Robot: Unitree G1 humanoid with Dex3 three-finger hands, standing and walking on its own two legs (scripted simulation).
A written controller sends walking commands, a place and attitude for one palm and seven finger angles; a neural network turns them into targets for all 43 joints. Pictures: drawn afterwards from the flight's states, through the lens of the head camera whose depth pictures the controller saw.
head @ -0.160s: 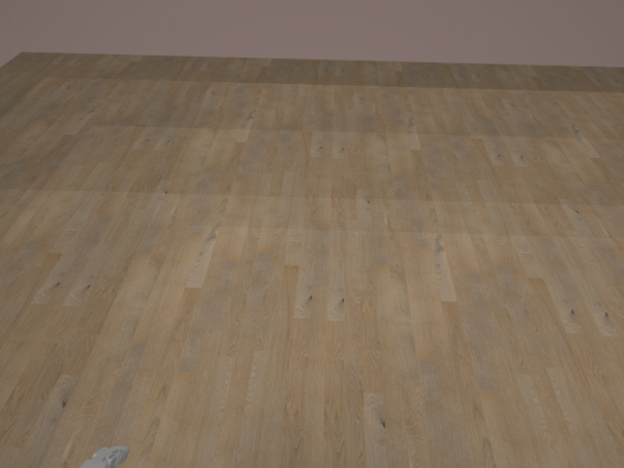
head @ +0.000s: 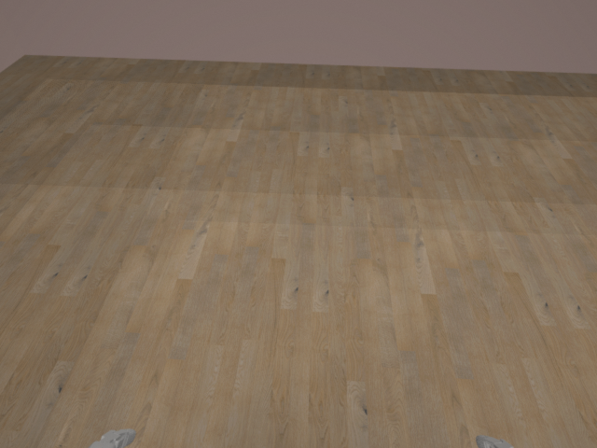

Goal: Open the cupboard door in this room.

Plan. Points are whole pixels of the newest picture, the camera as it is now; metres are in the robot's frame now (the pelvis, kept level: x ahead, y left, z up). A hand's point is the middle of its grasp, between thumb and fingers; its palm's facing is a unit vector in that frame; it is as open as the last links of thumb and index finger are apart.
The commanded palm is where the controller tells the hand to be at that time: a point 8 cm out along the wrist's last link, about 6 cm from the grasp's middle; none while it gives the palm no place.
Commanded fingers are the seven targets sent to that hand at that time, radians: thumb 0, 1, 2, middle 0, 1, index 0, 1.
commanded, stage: stand and wait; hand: left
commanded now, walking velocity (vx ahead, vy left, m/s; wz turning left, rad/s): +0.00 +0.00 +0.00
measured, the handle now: out of the picture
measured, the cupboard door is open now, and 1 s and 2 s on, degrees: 0 0 0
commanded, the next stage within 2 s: turn or walk to find it in 0.74 s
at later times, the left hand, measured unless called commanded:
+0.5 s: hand out of the picture +0.05 +0.24 -0.15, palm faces -0.03 -0.94 -0.35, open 7.4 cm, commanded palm none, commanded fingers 0.00 0.90 0.90 -0.20 -0.30 -0.20 -0.30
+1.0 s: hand out of the picture +0.04 +0.22 -0.16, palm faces +0.02 -0.95 -0.31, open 7.4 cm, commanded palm none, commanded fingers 0.00 0.90 0.90 -0.20 -0.30 -0.20 -0.30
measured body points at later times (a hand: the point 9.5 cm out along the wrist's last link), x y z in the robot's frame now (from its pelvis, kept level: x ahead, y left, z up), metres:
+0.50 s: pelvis -0.02 -0.01 +0.01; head -0.02 -0.01 +0.46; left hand +0.06 +0.29 -0.12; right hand +0.06 -0.31 -0.12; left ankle -0.02 +0.11 -0.74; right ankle -0.02 -0.14 -0.74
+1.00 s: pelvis -0.03 -0.01 +0.00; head -0.01 -0.01 +0.45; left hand +0.04 +0.27 -0.14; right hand +0.04 -0.29 -0.14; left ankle -0.01 +0.11 -0.74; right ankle -0.01 -0.14 -0.74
